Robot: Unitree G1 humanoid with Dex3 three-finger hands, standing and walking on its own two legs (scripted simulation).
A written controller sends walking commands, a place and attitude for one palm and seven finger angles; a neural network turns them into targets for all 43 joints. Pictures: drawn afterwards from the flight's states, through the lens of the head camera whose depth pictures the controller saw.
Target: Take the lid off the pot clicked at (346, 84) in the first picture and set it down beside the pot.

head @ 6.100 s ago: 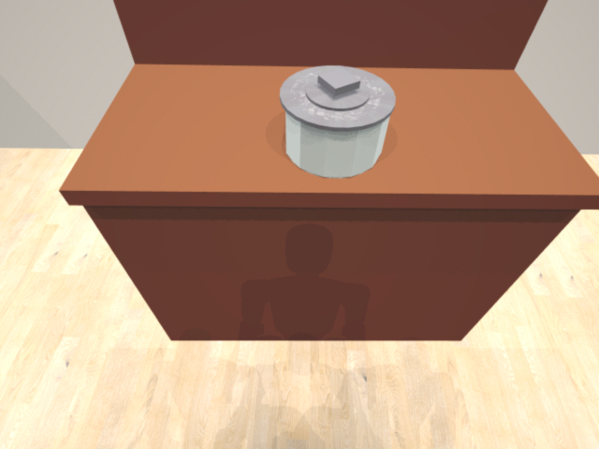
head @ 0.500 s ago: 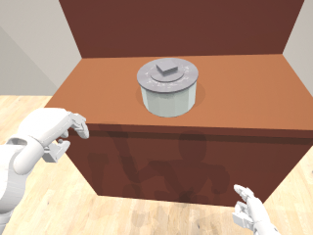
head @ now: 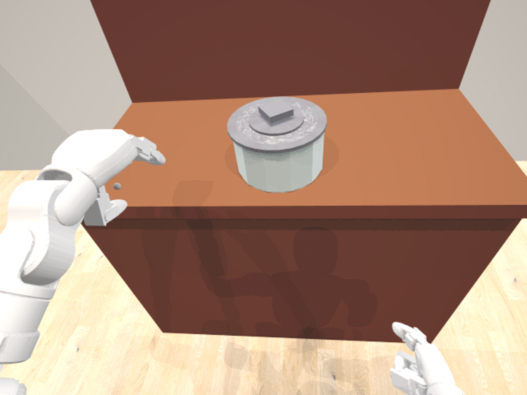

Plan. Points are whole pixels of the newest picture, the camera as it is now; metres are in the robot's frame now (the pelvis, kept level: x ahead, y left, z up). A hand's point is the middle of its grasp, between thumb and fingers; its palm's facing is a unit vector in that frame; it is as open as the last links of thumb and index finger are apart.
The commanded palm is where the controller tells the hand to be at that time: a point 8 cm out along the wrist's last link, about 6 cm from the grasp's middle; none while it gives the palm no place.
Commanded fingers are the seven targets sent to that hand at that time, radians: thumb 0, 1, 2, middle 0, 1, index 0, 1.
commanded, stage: move the open hand above the knob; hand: left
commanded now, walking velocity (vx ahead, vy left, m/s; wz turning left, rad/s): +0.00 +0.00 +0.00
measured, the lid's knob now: (275, 110) +0.62 +0.07 +0.14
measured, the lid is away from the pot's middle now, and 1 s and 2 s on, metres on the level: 0.00 0.00 0.00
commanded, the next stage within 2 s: none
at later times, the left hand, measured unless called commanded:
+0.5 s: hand (169, 153) +0.39 +0.20 +0.20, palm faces -0.16 -0.05 -0.99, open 10.1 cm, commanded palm +0.37 +0.19 +0.27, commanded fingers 0.00 -0.36 1.58 -0.85 -0.08 -0.85 -0.08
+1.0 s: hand (222, 120) +0.48 +0.14 +0.20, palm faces -0.23 -0.05 -0.97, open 10.1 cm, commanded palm +0.47 +0.13 +0.27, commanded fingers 0.00 -0.36 1.58 -0.85 -0.08 -0.85 -0.08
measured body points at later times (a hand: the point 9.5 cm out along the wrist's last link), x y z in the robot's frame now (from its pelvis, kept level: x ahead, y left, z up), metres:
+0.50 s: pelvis +0.02 +0.00 +0.00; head +0.02 -0.05 +0.45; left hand +0.39 +0.20 +0.25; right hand +0.23 -0.23 -0.10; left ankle +0.08 +0.10 -0.74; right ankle +0.06 -0.13 -0.74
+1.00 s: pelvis +0.05 +0.00 +0.00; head +0.06 -0.04 +0.45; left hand +0.49 +0.14 +0.25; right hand +0.21 -0.24 -0.11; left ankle +0.08 +0.10 -0.74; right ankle +0.06 -0.13 -0.74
